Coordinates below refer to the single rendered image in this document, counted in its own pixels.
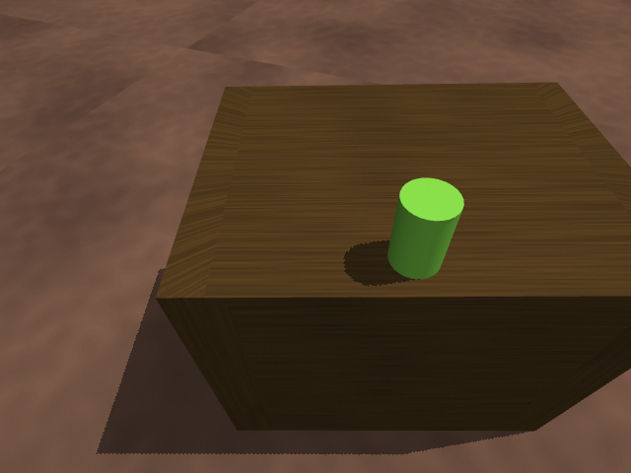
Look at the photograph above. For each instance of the can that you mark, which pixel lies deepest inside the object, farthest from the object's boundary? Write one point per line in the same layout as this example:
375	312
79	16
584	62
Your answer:
426	216

